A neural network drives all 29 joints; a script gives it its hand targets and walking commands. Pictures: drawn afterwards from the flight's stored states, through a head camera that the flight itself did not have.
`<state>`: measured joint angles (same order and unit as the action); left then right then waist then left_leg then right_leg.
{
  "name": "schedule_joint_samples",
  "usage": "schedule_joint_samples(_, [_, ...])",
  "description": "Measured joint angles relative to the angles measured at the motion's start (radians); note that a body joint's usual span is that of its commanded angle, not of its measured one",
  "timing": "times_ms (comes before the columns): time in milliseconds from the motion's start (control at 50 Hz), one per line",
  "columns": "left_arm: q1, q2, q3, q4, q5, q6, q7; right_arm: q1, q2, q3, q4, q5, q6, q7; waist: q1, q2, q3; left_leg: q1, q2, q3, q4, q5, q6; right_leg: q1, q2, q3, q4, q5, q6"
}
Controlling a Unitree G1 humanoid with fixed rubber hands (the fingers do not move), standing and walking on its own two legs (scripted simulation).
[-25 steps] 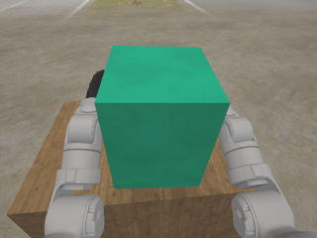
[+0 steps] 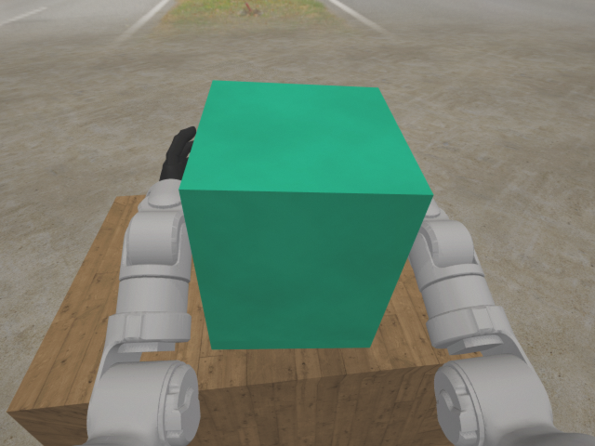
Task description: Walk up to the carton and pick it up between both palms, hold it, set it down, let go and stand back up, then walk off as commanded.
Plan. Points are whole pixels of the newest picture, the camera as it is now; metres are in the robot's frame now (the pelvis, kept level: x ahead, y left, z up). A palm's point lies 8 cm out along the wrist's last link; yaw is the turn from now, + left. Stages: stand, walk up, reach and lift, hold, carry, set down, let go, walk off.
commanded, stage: set down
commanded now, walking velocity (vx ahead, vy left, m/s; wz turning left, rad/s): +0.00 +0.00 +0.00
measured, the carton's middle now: (294, 219) +0.34 +0.01 +0.21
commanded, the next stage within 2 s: none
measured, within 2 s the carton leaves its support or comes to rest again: neither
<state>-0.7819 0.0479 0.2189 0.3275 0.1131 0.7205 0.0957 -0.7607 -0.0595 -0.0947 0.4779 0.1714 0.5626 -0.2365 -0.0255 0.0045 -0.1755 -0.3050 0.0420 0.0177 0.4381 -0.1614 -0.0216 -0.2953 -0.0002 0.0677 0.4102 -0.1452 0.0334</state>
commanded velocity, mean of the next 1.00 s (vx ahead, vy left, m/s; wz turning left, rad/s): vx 0.00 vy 0.00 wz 0.00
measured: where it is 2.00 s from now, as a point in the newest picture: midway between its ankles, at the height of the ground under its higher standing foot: outside the picture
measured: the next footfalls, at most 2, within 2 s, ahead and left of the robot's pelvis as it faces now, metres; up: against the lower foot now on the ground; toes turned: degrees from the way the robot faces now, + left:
none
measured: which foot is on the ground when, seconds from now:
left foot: down 0.00-1.00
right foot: down 0.00-1.00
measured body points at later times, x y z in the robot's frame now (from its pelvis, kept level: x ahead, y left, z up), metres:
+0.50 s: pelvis +0.04 +0.00 +0.01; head +0.03 +0.00 +0.46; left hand +0.44 +0.15 +0.17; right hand +0.45 -0.14 +0.16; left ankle +0.04 +0.13 -0.74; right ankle +0.04 -0.14 -0.74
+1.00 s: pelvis +0.03 +0.00 +0.01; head +0.00 +0.00 +0.45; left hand +0.43 +0.14 +0.16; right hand +0.42 -0.15 +0.14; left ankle +0.04 +0.13 -0.74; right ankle +0.04 -0.14 -0.74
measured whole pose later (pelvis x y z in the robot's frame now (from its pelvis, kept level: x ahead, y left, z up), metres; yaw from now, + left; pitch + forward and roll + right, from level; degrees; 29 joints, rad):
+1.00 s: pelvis +0.03 +0.00 +0.01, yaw +0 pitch +1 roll +0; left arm -0.65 0.00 0.23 0.50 0.22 0.37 0.06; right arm -0.66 -0.02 -0.09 0.74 0.12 0.13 -0.19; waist -0.04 0.00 -0.10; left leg -0.22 0.04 0.02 0.38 -0.18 -0.03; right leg -0.22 0.00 0.06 0.36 -0.17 0.03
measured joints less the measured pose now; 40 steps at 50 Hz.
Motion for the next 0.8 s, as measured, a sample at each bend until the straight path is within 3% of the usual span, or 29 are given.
schedule_joint_samples(140, [-0.055,-0.025,0.098,0.108,0.082,-0.131,-0.086,-0.013,0.017,-0.015,0.116,-0.022,-0.171,0.014,0.000,0.000,0.000,0.005,0.000,0.000,-0.013,0.000,0.000,0.002,0.000,0.000,-0.008,-0.003,0.000])
schedule_joint_samples(200, [-0.043,-0.027,0.108,0.145,0.104,-0.186,-0.099,-0.013,0.028,-0.026,0.175,-0.041,-0.237,0.025,0.000,0.000,0.007,0.015,0.000,0.000,-0.026,0.000,0.000,0.010,0.000,-0.001,-0.016,-0.005,0.000])
schedule_joint_samples(400, [0.066,-0.040,0.075,0.147,0.106,-0.326,-0.062,-0.003,0.035,-0.026,0.223,-0.043,-0.341,0.040,0.000,0.000,0.056,0.034,0.000,0.000,-0.064,-0.004,-0.002,0.023,-0.001,-0.002,-0.039,-0.018,-0.002])
schedule_joint_samples(540, [0.202,-0.040,-0.012,0.041,0.105,-0.330,-0.015,0.082,0.035,0.030,0.160,-0.043,-0.358,0.048,-0.006,0.000,0.055,0.065,0.000,0.000,-0.065,-0.029,-0.004,0.059,-0.002,-0.003,-0.051,-0.034,-0.002])
schedule_joint_samples(800, [0.223,-0.040,-0.019,0.025,0.104,-0.320,-0.016,0.104,0.035,0.046,0.150,-0.043,-0.359,0.044,-0.019,-0.008,0.056,0.080,0.000,0.000,-0.060,-0.028,-0.004,0.078,-0.002,-0.003,-0.054,-0.031,-0.002])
